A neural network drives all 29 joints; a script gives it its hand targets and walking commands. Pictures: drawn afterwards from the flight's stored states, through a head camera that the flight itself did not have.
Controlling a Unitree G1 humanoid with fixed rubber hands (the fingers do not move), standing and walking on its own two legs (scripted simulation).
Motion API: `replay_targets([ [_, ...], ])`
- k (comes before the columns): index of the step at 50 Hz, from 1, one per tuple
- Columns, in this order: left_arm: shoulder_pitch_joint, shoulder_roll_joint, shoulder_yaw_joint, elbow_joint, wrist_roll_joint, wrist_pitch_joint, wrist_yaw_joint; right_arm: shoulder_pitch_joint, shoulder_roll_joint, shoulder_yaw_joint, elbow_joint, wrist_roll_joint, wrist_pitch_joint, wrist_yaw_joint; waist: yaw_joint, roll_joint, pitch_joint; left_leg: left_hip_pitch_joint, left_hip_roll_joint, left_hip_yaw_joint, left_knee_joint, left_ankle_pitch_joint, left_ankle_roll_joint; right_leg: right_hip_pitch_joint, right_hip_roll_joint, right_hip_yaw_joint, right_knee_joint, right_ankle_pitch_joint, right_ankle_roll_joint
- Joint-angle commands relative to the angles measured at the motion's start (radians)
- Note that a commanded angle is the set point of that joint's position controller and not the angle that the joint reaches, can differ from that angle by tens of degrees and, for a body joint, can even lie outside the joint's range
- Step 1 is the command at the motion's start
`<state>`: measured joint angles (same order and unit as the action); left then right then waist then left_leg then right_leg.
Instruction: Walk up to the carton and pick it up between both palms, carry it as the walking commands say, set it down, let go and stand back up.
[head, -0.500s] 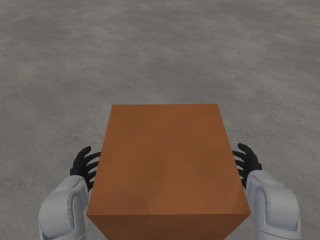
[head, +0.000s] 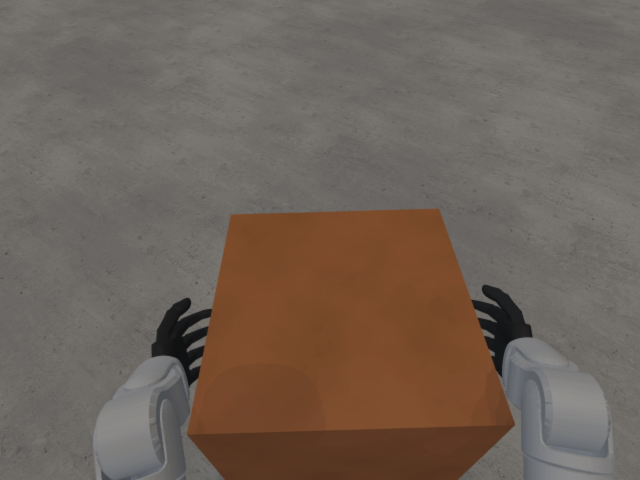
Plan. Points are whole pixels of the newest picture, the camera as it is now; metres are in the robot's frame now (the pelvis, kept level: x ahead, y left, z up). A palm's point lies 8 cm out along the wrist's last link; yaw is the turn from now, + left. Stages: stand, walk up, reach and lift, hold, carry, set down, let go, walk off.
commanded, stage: carry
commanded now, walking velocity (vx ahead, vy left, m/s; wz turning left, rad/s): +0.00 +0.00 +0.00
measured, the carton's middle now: (339, 350) +0.29 -0.01 -0.03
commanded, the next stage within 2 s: none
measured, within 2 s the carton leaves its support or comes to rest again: neither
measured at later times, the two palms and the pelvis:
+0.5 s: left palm (174, 199) +0.49 +0.23 +0.07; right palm (427, 196) +0.47 -0.14 +0.08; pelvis +0.24 +0.06 +0.00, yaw -3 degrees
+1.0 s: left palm (197, 164) +0.57 +0.21 +0.08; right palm (430, 160) +0.56 -0.17 +0.08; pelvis +0.31 +0.03 -0.01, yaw -2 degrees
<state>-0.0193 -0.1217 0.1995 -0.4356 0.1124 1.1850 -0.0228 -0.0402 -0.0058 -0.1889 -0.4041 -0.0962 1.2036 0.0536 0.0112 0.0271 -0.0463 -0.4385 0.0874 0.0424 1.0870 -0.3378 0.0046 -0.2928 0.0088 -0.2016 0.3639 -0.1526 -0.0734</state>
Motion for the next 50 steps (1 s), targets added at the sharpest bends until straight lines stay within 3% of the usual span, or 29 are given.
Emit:
replay_targets([
  [1, -0.467, -0.739, -0.799, -0.185, -0.41, -0.018, -0.172, -0.451, 0.794, 0.786, -0.224, 0.355, -0.05, 0.151, 0.009, -0.116, -0.295, -0.152, 0.012, 0.008, -0.164, 0.037, -0.024, 0.419, -0.289, 0.253, -0.162, 0.468, -0.075],
  [3, -0.458, -0.715, -0.798, -0.21, -0.415, -0.019, -0.18, -0.432, 0.792, 0.79, -0.237, 0.335, -0.054, 0.136, 0.005, -0.151, -0.279, -0.106, -0.023, 0.049, -0.295, 0.107, -0.035, 0.403, -0.262, 0.161, -0.156, 0.65, -0.056],
  [6, -0.423, -0.681, -0.776, -0.226, -0.411, -0.008, -0.19, -0.412, 0.778, 0.807, -0.269, 0.326, -0.046, 0.12, -0.001, -0.209, -0.26, -0.015, -0.065, 0.102, -0.446, 0.233, -0.03, 0.385, -0.224, 0.056, -0.138, 0.794, -0.01],
  [9, -0.395, -0.651, -0.757, -0.228, -0.395, 0.008, -0.189, -0.409, 0.75, 0.81, -0.268, 0.327, -0.027, 0.117, 0.003, -0.223, -0.263, 0.062, -0.089, 0.136, -0.565, 0.346, -0.034, 0.41, -0.199, 0.019, -0.064, 0.788, 0.022],
  [11, -0.407, -0.635, -0.746, -0.199, -0.386, 0.018, -0.187, -0.425, 0.737, 0.807, -0.244, 0.322, -0.014, 0.124, -0.009, -0.197, -0.264, 0.207, -0.121, 0.178, -0.726, 0.469, -0.039, 0.363, -0.158, -0.005, 0.066, 0.719, 0.056],
  [12, -0.414, -0.632, -0.746, -0.178, -0.381, 0.021, -0.186, -0.427, 0.734, 0.803, -0.217, 0.322, -0.006, 0.131, -0.018, -0.163, -0.263, 0.293, -0.118, 0.178, -0.787, 0.52, -0.044, 0.309, -0.13, 0.007, 0.158, 0.63, 0.066],
  [13, -0.414, -0.634, -0.745, -0.151, -0.373, 0.023, -0.183, -0.423, 0.727, 0.794, -0.181, 0.326, 0.0, 0.14, -0.022, -0.112, -0.298, 0.419, -0.029, 0.094, -0.766, 0.693, -0.042, 0.21, -0.102, 0.035, 0.252, 0.424, 0.089],
  [14, -0.4, -0.648, -0.747, -0.122, -0.368, 0.031, -0.182, -0.386, 0.723, 0.775, -0.15, 0.324, 0.003, 0.144, -0.027, 0.103, -0.348, 0.609, 0.191, -0.134, -0.68, 1.152, 0.032, 0.019, -0.042, 0.056, 0.422, -0.024, 0.121],
  [15, -0.357, -0.664, -0.756, -0.094, -0.36, 0.04, -0.184, -0.352, 0.732, 0.777, -0.147, 0.327, 0.002, 0.142, -0.029, 0.234, -0.403, 0.719, 0.3, -0.277, -0.662, 1.304, 0.181, -0.101, 0.022, 0.161, 0.604, -0.38, 0.117],
  [16, -0.391, -0.678, -0.762, -0.105, -0.356, 0.034, -0.184, -0.377, 0.743, 0.779, -0.159, 0.33, -0.007, 0.146, -0.022, 0.166, -0.42, 0.646, 0.317, -0.253, -0.692, 1.229, 0.223, -0.122, 0.0, 0.242, 0.685, -0.403, 0.105],
  [17, -0.452, -0.697, -0.776, -0.125, -0.381, 0.026, -0.189, -0.393, 0.772, 0.76, -0.144, 0.325, -0.012, 0.15, -0.021, 0.1, -0.424, 0.595, 0.286, -0.195, -0.712, 1.108, 0.208, -0.134, -0.028, 0.272, 0.667, -0.404, 0.091],
  [18, -0.487, -0.719, -0.796, -0.138, -0.403, 0.023, -0.195, -0.417, 0.787, 0.756, -0.154, 0.329, -0.018, 0.151, -0.017, 0.074, -0.406, 0.551, 0.25, -0.14, -0.726, 0.994, 0.175, -0.129, -0.059, 0.277, 0.572, -0.397, 0.085],
  [20, -0.508, -0.75, -0.822, -0.154, -0.419, 0.014, -0.196, -0.468, 0.807, 0.774, -0.201, 0.35, -0.029, 0.151, -0.018, 0.078, -0.408, 0.487, 0.202, -0.077, -0.76, 0.784, 0.142, -0.075, -0.046, 0.217, 0.439, -0.359, 0.08],
  [22, -0.507, -0.753, -0.834, -0.172, -0.417, 0.005, -0.184, -0.481, 0.803, 0.781, -0.225, 0.362, -0.034, 0.15, -0.023, 0.1, -0.408, 0.435, 0.199, -0.07, -0.792, 0.56, 0.143, -0.044, -0.032, 0.18, 0.367, -0.347, 0.073],
  [26, -0.472, -0.72, -0.822, -0.16, -0.39, 0.007, -0.165, -0.46, 0.757, 0.773, -0.22, 0.356, -0.027, 0.15, -0.027, 0.089, -0.362, 0.331, 0.177, -0.059, -0.788, 0.362, 0.135, 0.006, -0.021, 0.128, 0.186, -0.203, 0.057],
  [28, -0.467, -0.712, -0.811, -0.142, -0.375, 0.011, -0.162, -0.472, 0.74, 0.769, -0.204, 0.353, -0.019, 0.152, -0.017, 0.067, -0.333, 0.246, 0.15, -0.045, -0.768, 0.281, 0.088, 0.098, -0.048, 0.126, 0.038, -0.024, 0.055],
  [30, -0.472, -0.701, -0.799, -0.12, -0.369, 0.015, -0.162, -0.481, 0.733, 0.751, -0.161, 0.344, -0.012, 0.155, -0.019, 0.031, -0.304, 0.151, 0.119, -0.045, -0.726, 0.215, 0.042, 0.157, -0.125, 0.197, 0.031, 0.046, 0.048],
  [31, -0.479, -0.693, -0.786, -0.096, -0.364, 0.017, -0.162, -0.485, 0.732, 0.744, -0.134, 0.338, -0.006, 0.157, -0.025, 0.004, -0.283, 0.14, 0.084, -0.033, -0.706, 0.211, 0.026, 0.125, -0.158, 0.234, 0.045, 0.081, 0.046],
  [33, -0.486, -0.692, -0.77, -0.075, -0.345, 0.021, -0.16, -0.489, 0.755, 0.746, -0.102, 0.348, -0.001, 0.162, -0.03, -0.049, -0.266, 0.214, 0.069, -0.015, -0.676, 0.335, 0.008, 0.053, -0.153, 0.205, 0.074, 0.136, 0.05],
  [35, -0.503, -0.708, -0.77, -0.073, -0.346, 0.025, -0.159, -0.528, 0.777, 0.756, -0.116, 0.364, 0.001, 0.162, -0.028, -0.039, -0.296, 0.253, 0.079, -0.015, -0.633, 0.474, 0.007, 0.053, -0.145, 0.188, 0.086, 0.189, 0.048],
  [38, -0.512, -0.722, -0.765, -0.072, -0.349, 0.028, -0.16, -0.534, 0.791, 0.752, -0.109, 0.366, 0.004, 0.163, -0.028, -0.018, -0.341, 0.285, 0.079, -0.011, -0.596, 0.566, 0.012, 0.067, -0.144, 0.186, 0.121, 0.272, 0.04],
  [50, -0.531, -0.728, -0.779, -0.103, -0.362, 0.013, -0.165, -0.524, 0.802, 0.744, -0.116, 0.351, -0.011, 0.158, -0.028, -0.023, -0.357, 0.306, 0.07, -0.013, -0.575, 0.546, 0.023, 0.078, -0.14, 0.196, 0.137, 0.312, 0.025],
])
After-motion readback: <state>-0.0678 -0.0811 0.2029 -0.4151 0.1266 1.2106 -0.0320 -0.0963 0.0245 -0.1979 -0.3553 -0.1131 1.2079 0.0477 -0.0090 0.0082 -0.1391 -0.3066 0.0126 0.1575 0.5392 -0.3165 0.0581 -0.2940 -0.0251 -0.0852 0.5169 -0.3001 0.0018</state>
